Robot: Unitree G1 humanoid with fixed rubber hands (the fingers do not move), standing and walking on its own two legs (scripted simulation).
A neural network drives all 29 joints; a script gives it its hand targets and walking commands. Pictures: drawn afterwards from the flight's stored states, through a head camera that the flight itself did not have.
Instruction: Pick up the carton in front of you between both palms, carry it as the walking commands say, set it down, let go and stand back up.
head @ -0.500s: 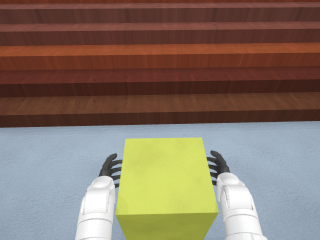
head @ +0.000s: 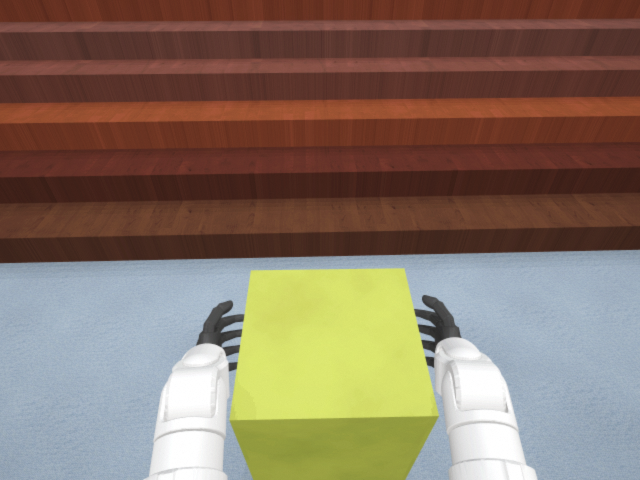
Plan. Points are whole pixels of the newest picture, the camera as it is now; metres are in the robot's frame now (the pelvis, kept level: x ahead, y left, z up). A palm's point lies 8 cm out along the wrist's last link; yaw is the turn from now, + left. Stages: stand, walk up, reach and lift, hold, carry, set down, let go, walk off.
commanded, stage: hold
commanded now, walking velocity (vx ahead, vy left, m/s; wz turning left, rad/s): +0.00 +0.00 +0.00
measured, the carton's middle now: (328, 381) +0.29 +0.00 -0.03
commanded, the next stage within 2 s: carry in 0.96 s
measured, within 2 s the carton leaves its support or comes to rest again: neither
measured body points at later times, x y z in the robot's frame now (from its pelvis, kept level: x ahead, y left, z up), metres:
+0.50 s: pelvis +0.00 +0.00 +0.00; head -0.04 +0.00 +0.45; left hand +0.30 +0.15 +0.04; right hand +0.30 -0.15 +0.04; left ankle +0.02 +0.13 -0.75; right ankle +0.02 -0.13 -0.75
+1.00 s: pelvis +0.00 +0.00 +0.00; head -0.04 +0.00 +0.45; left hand +0.30 +0.15 +0.04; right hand +0.30 -0.15 +0.04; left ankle +0.02 +0.13 -0.74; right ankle +0.02 -0.13 -0.74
